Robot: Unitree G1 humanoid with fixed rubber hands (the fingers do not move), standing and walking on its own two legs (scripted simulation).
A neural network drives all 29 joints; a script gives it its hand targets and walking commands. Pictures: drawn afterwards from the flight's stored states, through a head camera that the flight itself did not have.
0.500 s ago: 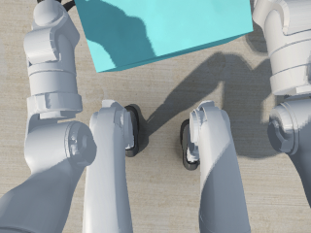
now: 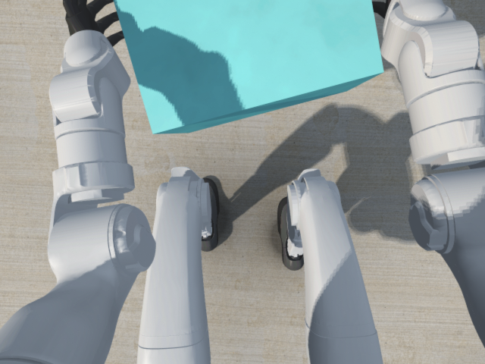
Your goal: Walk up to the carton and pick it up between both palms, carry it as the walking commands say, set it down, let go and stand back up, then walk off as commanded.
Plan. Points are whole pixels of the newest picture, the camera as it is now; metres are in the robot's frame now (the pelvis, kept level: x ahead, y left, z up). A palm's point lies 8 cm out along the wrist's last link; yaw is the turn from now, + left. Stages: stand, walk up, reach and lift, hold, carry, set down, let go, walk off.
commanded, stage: reach and lift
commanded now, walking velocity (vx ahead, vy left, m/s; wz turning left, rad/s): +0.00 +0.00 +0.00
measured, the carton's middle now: (247, 40) +0.55 +0.01 -0.12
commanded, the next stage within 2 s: none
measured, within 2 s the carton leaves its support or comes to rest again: neither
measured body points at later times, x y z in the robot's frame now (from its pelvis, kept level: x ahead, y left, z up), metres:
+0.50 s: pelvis +0.00 +0.00 +0.06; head +0.26 +0.01 +0.41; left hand +0.50 +0.21 +0.02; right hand +0.53 -0.17 +0.04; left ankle +0.20 +0.13 -0.49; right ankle +0.14 -0.11 -0.49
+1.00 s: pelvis +0.01 +0.00 +0.12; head +0.22 +0.00 +0.52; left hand +0.47 +0.20 +0.10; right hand +0.52 -0.17 +0.12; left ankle +0.20 +0.13 -0.49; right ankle +0.14 -0.11 -0.49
